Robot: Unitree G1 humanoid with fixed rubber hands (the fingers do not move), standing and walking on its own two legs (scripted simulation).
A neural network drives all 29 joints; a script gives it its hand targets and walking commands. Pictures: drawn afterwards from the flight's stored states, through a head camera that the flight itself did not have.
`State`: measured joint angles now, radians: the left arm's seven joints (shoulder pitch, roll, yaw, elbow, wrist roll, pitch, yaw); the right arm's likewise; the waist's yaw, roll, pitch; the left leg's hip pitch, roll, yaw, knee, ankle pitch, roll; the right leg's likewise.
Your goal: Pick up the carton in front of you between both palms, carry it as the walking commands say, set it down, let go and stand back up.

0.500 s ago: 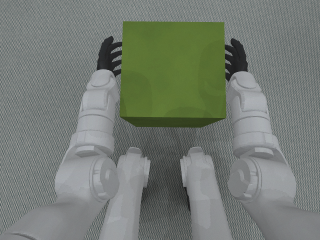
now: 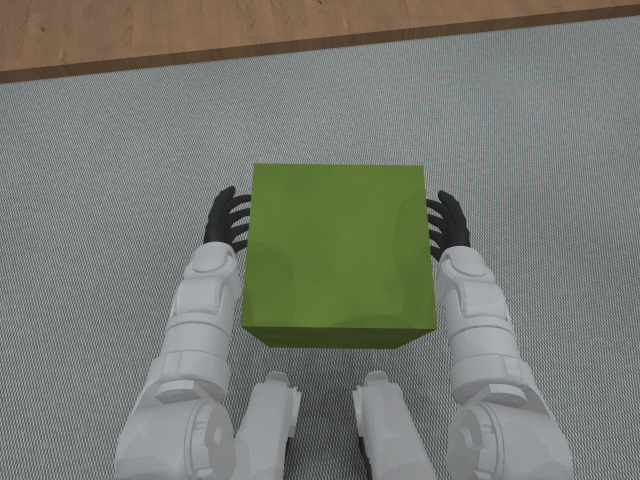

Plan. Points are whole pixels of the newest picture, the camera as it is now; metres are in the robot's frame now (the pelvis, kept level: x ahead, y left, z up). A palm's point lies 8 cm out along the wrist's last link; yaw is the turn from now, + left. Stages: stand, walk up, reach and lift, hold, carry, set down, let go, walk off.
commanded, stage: reach and lift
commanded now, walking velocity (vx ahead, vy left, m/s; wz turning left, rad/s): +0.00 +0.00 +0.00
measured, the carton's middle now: (334, 269) +0.40 -0.01 -0.11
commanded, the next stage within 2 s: hold in 1.70 s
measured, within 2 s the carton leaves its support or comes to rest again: neither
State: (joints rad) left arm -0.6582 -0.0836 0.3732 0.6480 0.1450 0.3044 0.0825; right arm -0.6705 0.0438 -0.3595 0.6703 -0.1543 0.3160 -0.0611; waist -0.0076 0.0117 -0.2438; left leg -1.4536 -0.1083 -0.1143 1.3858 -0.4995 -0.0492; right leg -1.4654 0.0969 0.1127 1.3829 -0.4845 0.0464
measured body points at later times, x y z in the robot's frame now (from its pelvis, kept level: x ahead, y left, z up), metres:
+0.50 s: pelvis +0.05 +0.00 +0.13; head +0.09 +0.00 +0.58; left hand +0.38 +0.15 +0.11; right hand +0.38 -0.16 +0.10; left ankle +0.07 +0.13 -0.58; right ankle +0.07 -0.13 -0.58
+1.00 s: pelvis +0.04 +0.00 +0.16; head +0.02 +0.00 +0.61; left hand +0.35 +0.15 +0.18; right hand +0.35 -0.15 +0.17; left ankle +0.07 +0.13 -0.58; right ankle +0.07 -0.13 -0.58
